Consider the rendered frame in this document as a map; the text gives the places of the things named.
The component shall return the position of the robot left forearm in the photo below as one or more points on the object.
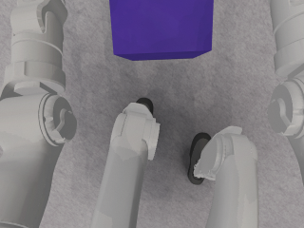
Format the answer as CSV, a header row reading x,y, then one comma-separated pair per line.
x,y
37,36

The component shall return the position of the robot left foot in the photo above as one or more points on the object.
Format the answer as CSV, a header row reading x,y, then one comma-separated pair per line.
x,y
146,102

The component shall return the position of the robot right forearm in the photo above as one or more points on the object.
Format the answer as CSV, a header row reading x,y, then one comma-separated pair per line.
x,y
288,29

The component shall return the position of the carton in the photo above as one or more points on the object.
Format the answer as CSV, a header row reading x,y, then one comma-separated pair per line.
x,y
144,30

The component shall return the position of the robot right shin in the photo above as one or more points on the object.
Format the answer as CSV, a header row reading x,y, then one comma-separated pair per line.
x,y
201,168

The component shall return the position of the robot left upper arm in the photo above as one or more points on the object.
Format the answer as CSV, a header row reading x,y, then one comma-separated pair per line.
x,y
33,131

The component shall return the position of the robot right upper arm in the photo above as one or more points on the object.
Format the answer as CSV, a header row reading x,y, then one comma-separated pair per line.
x,y
286,115

